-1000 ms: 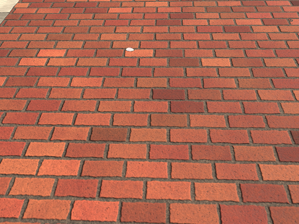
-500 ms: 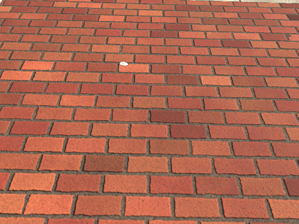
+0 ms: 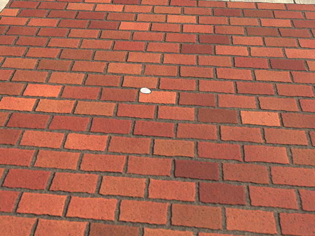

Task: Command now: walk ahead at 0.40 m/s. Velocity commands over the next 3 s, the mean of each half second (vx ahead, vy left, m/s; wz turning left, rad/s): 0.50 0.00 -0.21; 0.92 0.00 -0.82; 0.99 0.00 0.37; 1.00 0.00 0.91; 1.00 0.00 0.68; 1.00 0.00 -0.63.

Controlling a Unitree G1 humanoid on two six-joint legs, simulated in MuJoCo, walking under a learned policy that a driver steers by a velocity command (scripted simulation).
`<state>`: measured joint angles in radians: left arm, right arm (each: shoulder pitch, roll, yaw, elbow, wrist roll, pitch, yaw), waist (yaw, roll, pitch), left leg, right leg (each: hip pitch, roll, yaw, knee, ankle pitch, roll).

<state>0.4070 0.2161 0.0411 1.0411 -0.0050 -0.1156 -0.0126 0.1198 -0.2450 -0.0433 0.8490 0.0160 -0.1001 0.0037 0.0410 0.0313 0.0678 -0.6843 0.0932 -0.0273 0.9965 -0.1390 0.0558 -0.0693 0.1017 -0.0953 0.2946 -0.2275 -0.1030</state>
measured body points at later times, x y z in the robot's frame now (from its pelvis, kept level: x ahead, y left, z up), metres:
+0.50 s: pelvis +0.28 +0.02 +0.00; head +0.28 +0.02 +0.45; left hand +0.42 +0.27 -0.12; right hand +0.28 -0.26 -0.13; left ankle +0.31 +0.10 -0.74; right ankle +0.35 -0.15 -0.65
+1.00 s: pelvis +0.59 -0.21 -0.02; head +0.61 -0.23 +0.43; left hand +0.81 +0.01 -0.14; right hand +0.55 -0.49 -0.14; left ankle +0.59 +0.01 -0.62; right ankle +0.59 -0.25 -0.74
